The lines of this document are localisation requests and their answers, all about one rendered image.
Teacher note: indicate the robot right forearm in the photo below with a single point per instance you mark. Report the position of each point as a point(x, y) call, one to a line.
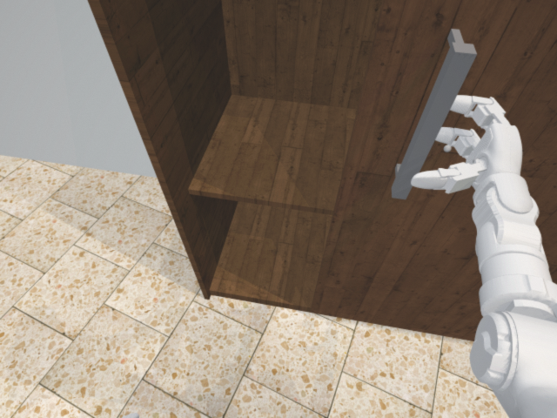
point(512, 262)

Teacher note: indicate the wardrobe door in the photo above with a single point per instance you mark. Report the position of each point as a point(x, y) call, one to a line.
point(411, 263)

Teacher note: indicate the robot right upper arm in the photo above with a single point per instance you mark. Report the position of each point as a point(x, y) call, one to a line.
point(516, 356)

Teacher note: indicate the handle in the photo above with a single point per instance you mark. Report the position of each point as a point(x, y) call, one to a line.
point(457, 64)

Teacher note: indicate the right robot hand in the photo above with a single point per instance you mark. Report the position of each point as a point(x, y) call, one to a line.
point(499, 150)

